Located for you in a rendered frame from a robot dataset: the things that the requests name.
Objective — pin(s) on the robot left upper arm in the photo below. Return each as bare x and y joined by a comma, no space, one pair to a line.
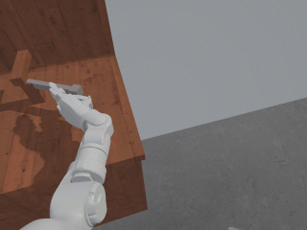
75,206

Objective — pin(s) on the tap lever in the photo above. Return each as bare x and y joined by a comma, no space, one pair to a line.
75,89

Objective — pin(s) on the left robot forearm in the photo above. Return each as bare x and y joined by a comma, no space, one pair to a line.
90,162

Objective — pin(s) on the left robot hand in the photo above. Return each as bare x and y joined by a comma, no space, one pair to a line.
71,107

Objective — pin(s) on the counter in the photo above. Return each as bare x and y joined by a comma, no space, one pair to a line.
65,42

